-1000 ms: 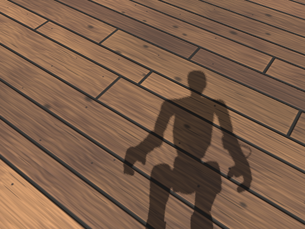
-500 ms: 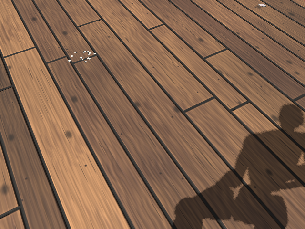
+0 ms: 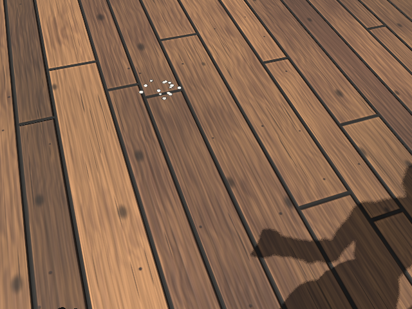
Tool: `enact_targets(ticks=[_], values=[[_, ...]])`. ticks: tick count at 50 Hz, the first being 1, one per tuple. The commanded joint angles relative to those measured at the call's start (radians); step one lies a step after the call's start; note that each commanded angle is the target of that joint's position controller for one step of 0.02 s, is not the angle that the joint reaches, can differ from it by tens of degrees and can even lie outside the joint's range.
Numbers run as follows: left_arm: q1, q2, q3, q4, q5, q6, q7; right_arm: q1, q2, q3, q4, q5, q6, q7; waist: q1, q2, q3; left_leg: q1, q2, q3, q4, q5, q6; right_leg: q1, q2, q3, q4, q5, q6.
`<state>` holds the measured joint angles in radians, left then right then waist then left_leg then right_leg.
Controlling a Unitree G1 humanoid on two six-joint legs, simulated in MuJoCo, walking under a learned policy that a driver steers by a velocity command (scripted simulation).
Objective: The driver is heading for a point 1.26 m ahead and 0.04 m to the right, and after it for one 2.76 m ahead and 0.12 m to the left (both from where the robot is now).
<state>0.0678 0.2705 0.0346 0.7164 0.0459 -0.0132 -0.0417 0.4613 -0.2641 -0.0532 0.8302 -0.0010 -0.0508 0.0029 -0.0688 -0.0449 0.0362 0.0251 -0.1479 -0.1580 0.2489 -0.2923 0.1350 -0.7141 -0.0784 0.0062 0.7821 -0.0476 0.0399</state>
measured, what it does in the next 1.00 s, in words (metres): walks ahead: right foot, then left foot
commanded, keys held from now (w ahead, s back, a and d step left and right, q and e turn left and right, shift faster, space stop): w+q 0.26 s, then w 0.12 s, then w+e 0.62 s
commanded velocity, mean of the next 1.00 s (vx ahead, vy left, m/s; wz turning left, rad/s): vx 0.50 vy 0.00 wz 0.05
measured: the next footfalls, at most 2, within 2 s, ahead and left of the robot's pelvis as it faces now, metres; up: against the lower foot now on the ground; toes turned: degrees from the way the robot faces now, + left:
right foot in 0.14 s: +0.29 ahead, -0.10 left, +0.00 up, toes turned +6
left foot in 0.62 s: +0.48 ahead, +0.16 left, +0.00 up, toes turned +12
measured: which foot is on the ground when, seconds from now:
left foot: down 0.00-0.14, up 0.16-0.60, down 0.62-1.00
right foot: up 0.00-0.12, down 0.14-0.64, up 0.66-1.00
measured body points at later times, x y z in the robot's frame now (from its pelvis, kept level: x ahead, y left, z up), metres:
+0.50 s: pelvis +0.29 +0.00 +0.01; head +0.32 +0.00 +0.45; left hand +0.20 +0.25 -0.12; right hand +0.54 -0.19 -0.10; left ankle +0.38 +0.16 -0.69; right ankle +0.25 -0.11 -0.74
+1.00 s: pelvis +0.54 +0.08 +0.00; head +0.56 +0.08 +0.45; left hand +0.70 +0.32 -0.11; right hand +0.53 -0.19 -0.13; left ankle +0.44 +0.15 -0.74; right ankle +0.68 -0.05 -0.68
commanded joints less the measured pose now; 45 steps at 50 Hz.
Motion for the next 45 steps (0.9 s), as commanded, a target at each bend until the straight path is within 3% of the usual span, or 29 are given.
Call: enact_targets(ticks=[1,3,4,5,6,7,8,9,10,11,13,16,18,20,22,25,28,29,30,31,32,33,34,35,36,37,38,41,45], values=[[-0.183,0.066,0.002,-0.127,-0.01,-0.027,-0.003,0.061,-0.166,-0.039,-0.033,-0.004,-0.011,-0.017,-0.02,0.113,0.032,0.033,0.267,-0.184,0.021,0.664,0.075,-0.018,0.054,-0.027,-0.116,0.039,-0.022],[-0.159,0.084,0.003,-0.132,-0.015,-0.034,0.003,0.035,-0.182,-0.041,-0.034,-0.007,-0.01,-0.026,0.006,0.121,0.026,0.032,0.279,-0.203,0.046,0.722,0.055,0.097,0.075,-0.015,-0.193,0.022,-0.05],[-0.088,0.099,0.009,-0.114,-0.017,-0.037,0.011,-0.006,-0.194,-0.043,-0.042,-0.008,-0.011,-0.026,0.047,0.125,0.005,-0.005,0.266,-0.189,0.092,0.82,0.03,0.23,0.1,-0.019,-0.233,-0.015,-0.069],[0.02,0.13,0.021,-0.079,-0.019,-0.041,0.024,-0.028,-0.208,-0.045,-0.045,-0.011,-0.014,-0.023,0.088,0.127,-0.052,-0.025,0.246,-0.183,0.197,0.96,0.007,0.387,0.135,-0.03,-0.233,-0.069,-0.087],[0.171,0.156,0.033,-0.042,-0.023,-0.05,0.04,-0.05,-0.218,-0.047,-0.045,-0.008,-0.019,-0.013,0.164,0.108,-0.131,-0.072,0.205,-0.158,0.382,0.962,-0.014,0.584,0.121,-0.027,-0.286,-0.041,-0.108],[0.321,0.207,0.047,-0.028,-0.004,-0.06,0.06,-0.05,-0.165,-0.033,-0.063,-0.001,-0.027,-0.002,0.221,0.053,-0.25,-0.211,0.151,-0.13,0.631,0.704,-0.027,0.829,-0.043,0.125,-0.303,-0.182,-0.142],[0.347,0.292,0.068,-0.038,0.027,-0.06,0.066,0.08,-0.038,-0.009,-0.087,0.034,-0.023,-0.005,0.144,-0.203,-0.396,-0.51,-0.009,-0.012,0.978,-0.158,-0.062,1.097,-0.37,0.583,-0.345,-0.214,-0.26],[0.295,0.241,0.064,-0.045,-0.002,-0.046,0.057,0.063,-0.142,-0.019,-0.081,-0.004,-0.014,-0.012,0.128,-0.15,-0.39,-0.605,0.03,0.006,1.092,-0.218,-0.054,1.005,-0.376,0.788,-0.444,-0.297,-0.29],[0.21,0.154,0.045,-0.053,-0.011,-0.043,0.055,-0.003,-0.155,-0.026,-0.071,-0.017,-0.003,-0.009,0.099,-0.044,-0.212,-0.624,0.087,0.021,1.088,-0.116,-0.058,0.835,-0.334,0.621,-0.478,-0.338,-0.271],[0.171,0.094,0.03,-0.046,-0.011,-0.046,0.05,-0.054,-0.146,-0.022,-0.072,-0.022,0.002,0.0,0.092,0.03,-0.118,-0.61,0.124,0.04,1.043,-0.054,-0.06,0.717,-0.279,0.473,-0.501,-0.285,-0.248],[0.176,0.077,0.023,-0.015,-0.013,-0.057,0.052,-0.073,-0.118,-0.02,-0.075,-0.033,0.024,0.021,0.064,-0.028,-0.041,-0.568,0.166,0.058,0.979,-0.031,-0.069,0.582,-0.202,0.278,-0.555,-0.159,-0.205],[0.229,0.082,0.025,0.029,-0.027,-0.094,0.033,-0.099,-0.079,-0.01,-0.086,-0.039,0.043,0.04,0.052,-0.045,-0.03,-0.568,0.169,0.059,0.923,-0.011,-0.07,0.546,-0.186,0.165,-0.59,0.033,-0.219],[0.248,0.09,0.027,0.05,-0.028,-0.105,0.026,-0.162,-0.067,-0.004,-0.107,-0.042,0.042,0.047,0.056,-0.045,-0.014,-0.63,0.172,0.054,0.861,0.044,-0.077,0.561,-0.185,0.107,-0.62,0.075,-0.229],[0.272,0.087,0.025,0.074,-0.027,-0.106,0.021,-0.241,-0.06,0.005,-0.131,-0.043,0.036,0.051,0.065,-0.041,0.006,-0.663,0.175,0.065,0.746,0.111,-0.09,0.568,-0.16,0.05,-0.639,0.101,-0.228],[0.276,0.088,0.022,0.093,-0.038,-0.099,0.016,-0.324,-0.043,0.021,-0.155,-0.046,0.027,0.059,0.065,-0.043,0.012,-0.614,0.193,0.143,0.578,0.196,-0.101,0.549,-0.112,-0.005,-0.638,0.133,-0.216],[0.339,0.124,0.03,0.123,-0.041,-0.089,0.015,-0.438,-0.03,0.038,-0.178,-0.039,0.015,0.062,0.106,-0.04,0.017,-0.521,0.183,0.212,0.415,0.224,-0.114,0.554,-0.11,0.003,-0.616,0.197,-0.214],[0.372,0.162,0.04,0.147,-0.034,-0.075,0.02,-0.452,-0.062,0.033,-0.187,-0.034,0.002,0.046,0.101,-0.046,0.013,-0.477,0.166,0.208,0.335,0.159,-0.099,0.633,-0.151,0.058,-0.548,0.271,-0.206],[0.372,0.167,0.041,0.152,-0.033,-0.07,0.023,-0.418,-0.073,0.028,-0.177,-0.037,-0.004,0.038,0.083,-0.05,-0.001,-0.424,0.151,0.208,0.299,0.125,-0.09,0.649,-0.153,0.068,-0.498,0.31,-0.198],[0.365,0.164,0.04,0.157,-0.038,-0.065,0.024,-0.324,-0.086,0.02,-0.146,-0.044,-0.014,0.029,0.033,-0.028,-0.042,-0.292,0.131,0.211,0.223,0.137,-0.075,0.639,-0.125,0.047,-0.38,0.377,-0.182],[0.373,0.134,0.031,0.155,-0.043,-0.066,0.024,-0.178,-0.128,0.002,-0.098,-0.062,-0.028,0.016,-0.021,0.018,-0.14,-0.075,0.168,0.169,0.198,0.139,-0.049,0.56,-0.07,0.012,-0.192,0.32,-0.162],[0.359,0.07,0.013,0.105,-0.044,-0.069,0.023,-0.002,-0.217,-0.019,-0.085,-0.082,-0.034,-0.001,-0.084,0.163,-0.294,0.161,0.45,-0.119,0.17,0.027,-0.003,0.382,-0.002,-0.036,0.113,-0.048,-0.14],[0.453,0.01,0.006,0.083,-0.063,-0.06,0.027,-0.015,-0.292,-0.04,-0.086,-0.064,-0.017,-0.01,-0.027,0.343,-0.354,0.263,0.626,-0.47,0.037,-0.061,0.084,0.111,0.125,-0.039,0.351,-0.504,-0.123],[0.393,0.107,0.03,0.11,-0.04,-0.04,0.037,-0.075,-0.202,-0.025,-0.095,-0.041,-0.01,-0.009,-0.024,0.173,-0.227,0.151,0.575,-0.405,0.024,-0.123,0.072,0.048,0.064,0.038,0.423,-0.449,-0.133],[0.344,0.093,0.034,0.102,-0.042,-0.039,0.028,-0.148,-0.129,-0.004,-0.097,-0.035,-0.016,-0.006,0.009,0.141,-0.106,0.039,0.518,-0.254,0.001,-0.054,0.048,0.043,0.03,0.05,0.403,-0.359,-0.134],[0.33,0.071,0.032,0.106,-0.045,-0.035,0.023,-0.183,-0.09,0.005,-0.093,-0.032,-0.023,-0.002,0.035,0.133,-0.058,-0.04,0.472,-0.143,-0.031,0.061,0.025,0.073,0.007,0.044,0.371,-0.304,-0.124],[0.327,0.066,0.035,0.114,-0.034,-0.025,0.018,-0.197,-0.07,0.01,-0.088,-0.028,-0.03,-0.005,0.054,0.149,-0.033,-0.089,0.438,-0.061,-0.05,0.134,0.005,0.099,-0.007,0.038,0.35,-0.279,-0.112],[0.339,0.055,0.036,0.119,-0.024,-0.012,0.01,-0.201,-0.06,0.012,-0.081,-0.025,-0.038,-0.008,0.073,0.159,-0.027,-0.12,0.418,-0.002,-0.064,0.192,-0.005,0.122,-0.012,0.033,0.349,-0.257,-0.099],[0.278,0.029,0.038,0.094,-0.019,0.008,-0.006,-0.166,-0.07,0.003,-0.053,-0.015,-0.062,-0.011,0.089,0.134,-0.02,-0.114,0.411,0.103,-0.089,0.345,0.005,0.074,-0.015,0.022,0.354,-0.179,-0.08],[0.141,0.019,0.032,0.044,-0.014,0.014,-0.021,-0.116,-0.068,-0.002,-0.019,-0.018,-0.062,-0.014,0.072,0.123,0.02,-0.089,0.4,0.218,-0.106,0.393,0.015,-0.02,-0.025,0.004,0.255,-0.053,-0.062]])
Keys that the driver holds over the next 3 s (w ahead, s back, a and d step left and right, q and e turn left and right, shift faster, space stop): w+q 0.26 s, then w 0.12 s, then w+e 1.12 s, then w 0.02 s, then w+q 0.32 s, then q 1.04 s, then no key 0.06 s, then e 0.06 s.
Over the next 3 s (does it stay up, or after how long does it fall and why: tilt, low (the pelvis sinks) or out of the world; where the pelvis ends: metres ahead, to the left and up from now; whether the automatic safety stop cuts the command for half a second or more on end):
stays up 1.15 -0.05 0.00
